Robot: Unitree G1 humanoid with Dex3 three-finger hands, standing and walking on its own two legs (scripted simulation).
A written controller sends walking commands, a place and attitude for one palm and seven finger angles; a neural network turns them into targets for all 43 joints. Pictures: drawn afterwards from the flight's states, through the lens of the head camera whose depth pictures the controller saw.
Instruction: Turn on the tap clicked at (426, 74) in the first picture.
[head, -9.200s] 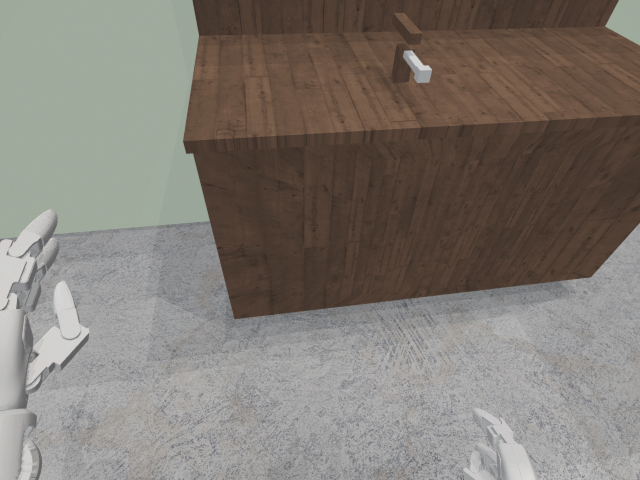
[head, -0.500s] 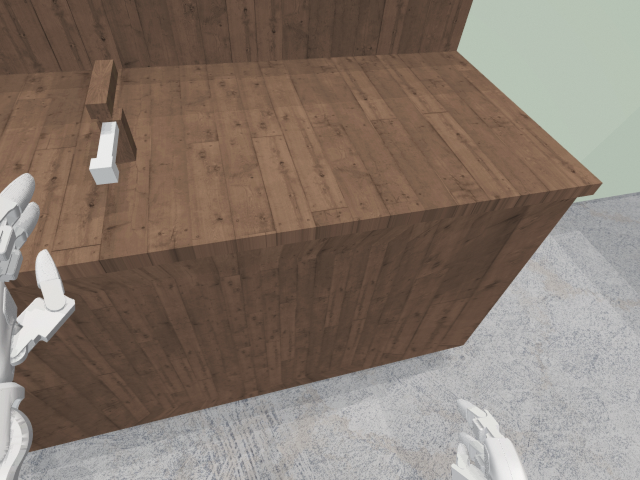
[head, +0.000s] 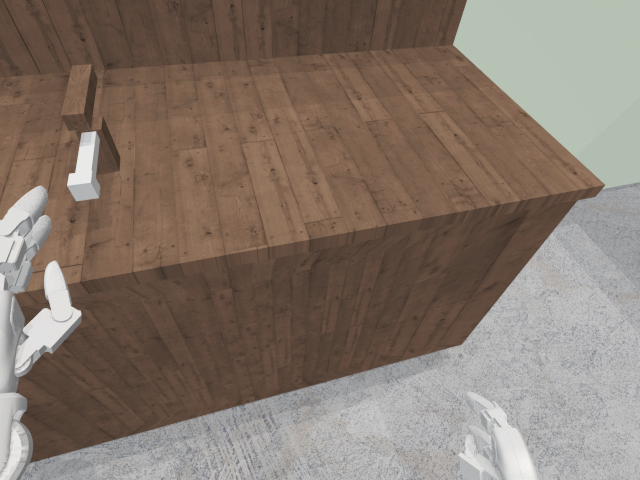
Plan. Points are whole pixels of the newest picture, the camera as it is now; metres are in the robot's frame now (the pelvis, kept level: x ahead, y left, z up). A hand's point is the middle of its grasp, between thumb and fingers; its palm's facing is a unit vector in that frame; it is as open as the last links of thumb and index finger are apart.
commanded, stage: come to a stop and stand still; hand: left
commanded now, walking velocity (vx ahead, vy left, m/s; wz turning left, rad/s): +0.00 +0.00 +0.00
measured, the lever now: (84, 186) +0.43 +0.36 +0.10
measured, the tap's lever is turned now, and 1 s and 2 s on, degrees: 0 0 0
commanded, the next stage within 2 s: look again from close up in 0.04 s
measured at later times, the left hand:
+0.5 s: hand (81, 323) +0.21 +0.24 +0.15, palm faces +0.40 -0.84 -0.36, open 7.4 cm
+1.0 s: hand (101, 281) +0.25 +0.24 +0.16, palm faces +0.42 -0.82 -0.38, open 7.4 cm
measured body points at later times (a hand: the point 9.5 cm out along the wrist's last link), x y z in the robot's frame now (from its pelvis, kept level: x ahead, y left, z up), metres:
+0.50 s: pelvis +0.00 -0.01 +0.00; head +0.01 +0.00 +0.45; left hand +0.18 +0.28 +0.17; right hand +0.17 -0.23 -0.08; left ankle +0.03 +0.07 -0.74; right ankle -0.02 -0.15 -0.74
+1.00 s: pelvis +0.04 -0.01 -0.02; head +0.05 +0.00 +0.43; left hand +0.23 +0.28 +0.18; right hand +0.21 -0.23 -0.10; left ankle +0.03 +0.07 -0.74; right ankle -0.02 -0.15 -0.74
